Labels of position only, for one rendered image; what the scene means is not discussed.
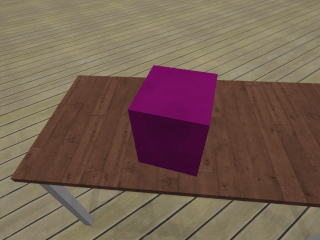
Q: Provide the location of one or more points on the carton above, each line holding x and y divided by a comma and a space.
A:
170, 118

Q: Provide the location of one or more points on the table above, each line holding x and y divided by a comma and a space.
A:
263, 145

